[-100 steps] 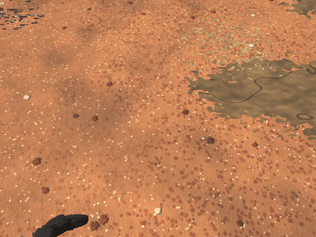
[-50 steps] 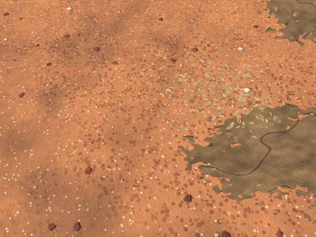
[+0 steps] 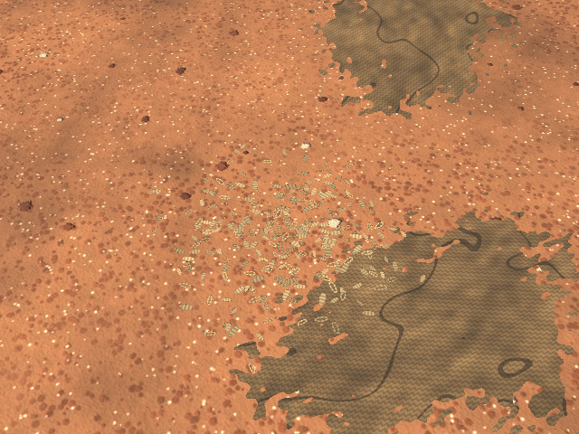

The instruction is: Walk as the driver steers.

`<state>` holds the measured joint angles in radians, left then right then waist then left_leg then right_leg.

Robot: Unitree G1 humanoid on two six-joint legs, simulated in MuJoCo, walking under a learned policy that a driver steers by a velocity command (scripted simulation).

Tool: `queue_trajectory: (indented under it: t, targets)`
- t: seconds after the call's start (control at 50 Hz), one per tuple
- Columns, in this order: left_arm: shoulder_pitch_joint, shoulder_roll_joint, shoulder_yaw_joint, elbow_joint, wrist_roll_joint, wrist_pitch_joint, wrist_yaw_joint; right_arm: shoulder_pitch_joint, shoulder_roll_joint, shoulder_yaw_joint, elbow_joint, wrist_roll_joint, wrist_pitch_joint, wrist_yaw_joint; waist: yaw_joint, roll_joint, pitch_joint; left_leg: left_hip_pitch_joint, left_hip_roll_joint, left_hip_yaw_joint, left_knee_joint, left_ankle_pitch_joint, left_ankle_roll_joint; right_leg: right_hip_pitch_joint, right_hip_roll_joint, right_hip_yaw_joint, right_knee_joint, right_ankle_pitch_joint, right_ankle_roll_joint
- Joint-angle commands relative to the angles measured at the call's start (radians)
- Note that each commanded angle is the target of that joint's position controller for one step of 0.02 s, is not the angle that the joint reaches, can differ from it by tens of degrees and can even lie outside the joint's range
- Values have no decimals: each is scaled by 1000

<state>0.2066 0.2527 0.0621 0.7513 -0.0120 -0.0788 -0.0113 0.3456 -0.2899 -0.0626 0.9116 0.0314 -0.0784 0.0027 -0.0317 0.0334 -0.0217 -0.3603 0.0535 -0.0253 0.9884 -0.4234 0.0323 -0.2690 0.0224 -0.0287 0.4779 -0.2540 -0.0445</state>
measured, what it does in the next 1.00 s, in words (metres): walks ahead: left foot, then right foot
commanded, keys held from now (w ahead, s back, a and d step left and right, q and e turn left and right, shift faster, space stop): w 0.78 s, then q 0.22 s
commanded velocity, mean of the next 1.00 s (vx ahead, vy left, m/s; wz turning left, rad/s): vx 0.44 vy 0.00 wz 0.04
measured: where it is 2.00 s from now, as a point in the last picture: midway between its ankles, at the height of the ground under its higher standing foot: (288, 383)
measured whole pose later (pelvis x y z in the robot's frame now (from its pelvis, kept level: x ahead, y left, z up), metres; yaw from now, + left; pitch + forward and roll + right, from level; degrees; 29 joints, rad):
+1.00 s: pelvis +0.53 +0.01 -0.01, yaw +5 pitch +3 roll +1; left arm 0.04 0.25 0.03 0.72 0.02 -0.08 -0.02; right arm 0.33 -0.30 -0.05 0.87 0.02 -0.04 -0.01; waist -0.05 0.01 0.06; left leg -0.32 -0.03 -0.07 1.08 -0.59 -0.02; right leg -0.47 -0.04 -0.05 0.53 -0.11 -0.02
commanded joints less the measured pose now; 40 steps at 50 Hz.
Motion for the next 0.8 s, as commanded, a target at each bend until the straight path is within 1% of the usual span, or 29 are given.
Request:
queue_trajectory:
  t: [0.02,0.04,0.06,0.1,0.14,0.18,0.2,0.24,0.28,0.3,0.32,0.34,0.36,0.38,0.4,0.42,0.44,0.46,0.48,0.5,0.52,0.54,0.58,0.62,0.64,0.7,0.74,0.78,0.8]
  targets:
    - [103,130,29,-20,8,-11,-7,-126,-112,-24,-116,-10,-41,7,73,-139,67,-503,83,-34,148,116,23,321,-298,421,-307,-103,-191]
    - [84,119,24,-21,10,-10,-6,-130,-97,-23,-118,-16,-35,11,54,-135,77,-462,101,-34,114,159,16,271,-273,356,-326,-3,-177]
    - [82,120,25,-18,11,-11,-4,-130,-77,-18,-119,-16,-30,16,44,-138,75,-439,101,-22,86,195,4,243,-258,310,-341,84,-176]
    - [98,131,29,-6,9,-13,2,-156,-59,-11,-131,-22,-20,19,40,-114,72,-431,92,-2,-2,267,-24,223,-239,232,-352,222,-182]
    - [113,146,32,6,5,-11,10,-224,-36,1,-158,-28,-18,21,53,-102,83,-385,73,13,-158,367,-40,181,-215,163,-358,272,-172]
    - [140,160,35,21,1,-10,16,-302,-18,12,-184,-23,-21,28,76,-108,96,-312,43,36,-301,468,-42,141,-199,117,-367,267,-158]
    - [160,168,37,31,-3,-11,18,-335,-20,15,-196,-20,-21,31,87,-106,101,-283,28,45,-345,500,-39,138,-203,110,-372,250,-155]
    - [194,177,39,52,-11,-10,19,-380,-31,15,-219,-14,-21,39,93,-106,113,-265,18,30,-405,522,-23,179,-234,115,-364,244,-148]
    - [201,181,42,68,-16,-4,20,-402,-52,11,-238,-13,-23,48,82,-104,117,-273,13,16,-449,486,5,256,-268,116,-330,288,-132]
    - [202,185,44,74,-16,1,22,-398,-63,8,-242,-14,-24,52,71,-105,108,-258,8,17,-464,454,18,293,-280,116,-304,335,-122]
    - [198,194,47,77,-14,6,23,-376,-78,2,-240,-15,-25,53,54,-115,87,-214,-9,31,-469,415,32,323,-283,111,-262,440,-112]
    - [191,207,49,77,-10,13,25,-323,-100,-9,-231,-16,-24,51,22,-131,42,-125,-40,59,-468,374,50,343,-274,99,-182,615,-99]
    - [183,202,45,78,-6,22,27,-191,-134,-30,-194,-16,-21,43,-48,-128,-41,53,-74,91,-478,363,78,322,-234,64,-15,763,-76]
    - [193,175,30,67,5,25,31,-22,-183,-49,-155,-20,-17,33,-116,-100,-165,340,0,18,-435,377,120,169,-189,34,231,650,-42]
    - [335,47,-8,44,7,9,20,90,-292,-74,-135,-43,-13,28,-71,150,-345,756,281,-460,-477,179,289,-244,-31,8,668,189,32]
    - [311,71,-9,65,-4,-16,15,108,-218,-52,-127,-27,-11,33,-88,224,-425,792,338,-759,-674,34,315,-378,32,155,817,-311,30]
    - [206,162,17,35,-33,-29,9,31,-170,-34,-134,-20,-11,32,-84,155,-241,667,305,-624,-697,-28,255,-487,-33,163,885,-273,15]
    - [126,167,14,11,-36,-36,11,-45,-143,-26,-150,-22,-10,29,-59,74,-129,505,271,-489,-714,23,223,-489,-88,125,849,-183,2]
    - [89,158,16,5,-18,-33,16,-107,-117,-18,-156,-31,-11,30,-25,19,-49,347,233,-388,-744,112,209,-452,-128,106,779,-108,3]
    - [104,150,21,11,-8,-21,20,-146,-90,-10,-163,-44,-18,32,17,41,-20,242,196,-316,-775,182,196,-382,-163,115,724,-56,2]
    - [132,131,19,22,-6,-7,21,-165,-84,-9,-162,-48,-22,34,40,60,-15,180,177,-278,-806,211,198,-328,-174,116,701,-28,6]
    - [151,110,16,30,-4,5,22,-165,-85,-11,-157,-43,-30,35,53,59,-12,146,168,-243,-831,244,209,-306,-178,109,680,-15,14]
    - [119,101,14,18,2,17,27,-151,-105,-16,-140,-38,-39,31,60,43,20,117,163,-183,-869,301,223,-340,-186,102,612,46,34]
    - [41,100,13,-5,10,15,28,-118,-120,-21,-122,-37,-38,20,42,19,46,144,159,-145,-885,355,223,-404,-193,101,502,154,54]
    - [10,97,11,-12,12,11,25,-104,-124,-21,-116,-34,-35,15,33,12,50,161,149,-120,-885,377,213,-415,-190,97,438,215,58]
    - [-93,72,0,-34,9,-3,13,-60,-141,-23,-100,-25,-25,5,-7,7,68,187,119,-50,-884,405,180,-382,-156,61,236,360,59]
    - [-162,65,-6,-52,2,-9,2,-15,-154,-25,-81,-19,-19,2,-37,6,83,225,128,-40,-877,389,176,-366,-136,42,152,390,59]
    - [-217,69,-9,-74,-3,-14,-10,24,-159,-27,-63,-15,-7,2,-57,7,98,296,155,-47,-849,395,177,-387,-123,40,97,366,50]
    - [-245,72,-9,-87,1,-19,-16,37,-153,-26,-54,-15,2,0,-62,3,111,321,161,-57,-812,459,172,-386,-111,43,65,341,43]
Velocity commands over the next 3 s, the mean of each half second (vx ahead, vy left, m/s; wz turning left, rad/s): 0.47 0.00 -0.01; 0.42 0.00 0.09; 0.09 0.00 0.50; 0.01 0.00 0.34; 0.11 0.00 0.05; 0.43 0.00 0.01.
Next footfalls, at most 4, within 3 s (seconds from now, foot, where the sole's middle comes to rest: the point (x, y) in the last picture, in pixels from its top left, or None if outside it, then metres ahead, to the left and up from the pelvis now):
0.38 left None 0.38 0.14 -0.78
0.90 right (342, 363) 0.68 -0.09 -0.78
1.36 left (237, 385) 0.63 0.16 -0.78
1.82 right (323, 347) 0.72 -0.05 -0.78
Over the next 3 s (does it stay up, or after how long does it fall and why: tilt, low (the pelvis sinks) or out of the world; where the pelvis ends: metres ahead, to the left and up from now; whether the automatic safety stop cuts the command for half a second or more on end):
stays up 0.82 0.20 0.00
